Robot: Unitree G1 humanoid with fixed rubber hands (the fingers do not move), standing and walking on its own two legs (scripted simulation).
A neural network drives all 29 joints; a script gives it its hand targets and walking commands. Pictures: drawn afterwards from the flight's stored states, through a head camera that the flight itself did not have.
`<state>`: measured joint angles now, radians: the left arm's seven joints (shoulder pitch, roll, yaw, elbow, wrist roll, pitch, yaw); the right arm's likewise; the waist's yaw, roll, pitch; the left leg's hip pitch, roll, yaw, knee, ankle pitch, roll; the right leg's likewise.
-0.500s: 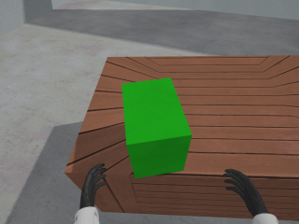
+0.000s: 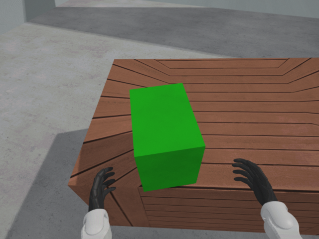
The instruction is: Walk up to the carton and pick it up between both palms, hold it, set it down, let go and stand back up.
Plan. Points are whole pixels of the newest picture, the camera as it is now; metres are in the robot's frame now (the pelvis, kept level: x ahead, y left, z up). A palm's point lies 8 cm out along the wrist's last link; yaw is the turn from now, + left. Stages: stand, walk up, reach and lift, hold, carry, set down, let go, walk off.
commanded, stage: reach and lift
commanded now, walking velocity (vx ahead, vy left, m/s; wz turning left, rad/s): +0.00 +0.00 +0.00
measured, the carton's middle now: (163, 137) +0.45 +0.02 -0.05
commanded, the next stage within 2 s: none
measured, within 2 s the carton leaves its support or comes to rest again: neither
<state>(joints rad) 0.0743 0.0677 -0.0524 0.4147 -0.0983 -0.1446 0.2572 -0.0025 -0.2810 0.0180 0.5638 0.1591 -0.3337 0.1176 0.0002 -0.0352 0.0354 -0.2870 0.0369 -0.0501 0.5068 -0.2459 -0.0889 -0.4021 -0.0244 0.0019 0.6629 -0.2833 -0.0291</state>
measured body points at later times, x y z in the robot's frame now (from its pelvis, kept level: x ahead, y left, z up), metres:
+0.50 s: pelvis +0.00 +0.00 +0.00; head +0.04 -0.01 +0.45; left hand +0.31 +0.17 +0.02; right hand +0.34 -0.21 +0.03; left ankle +0.02 +0.19 -0.73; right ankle +0.04 -0.09 -0.73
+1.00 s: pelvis +0.00 +0.00 +0.01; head +0.04 -0.01 +0.45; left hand +0.38 +0.16 +0.10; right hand +0.41 -0.20 +0.08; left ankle +0.02 +0.19 -0.73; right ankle +0.04 -0.09 -0.73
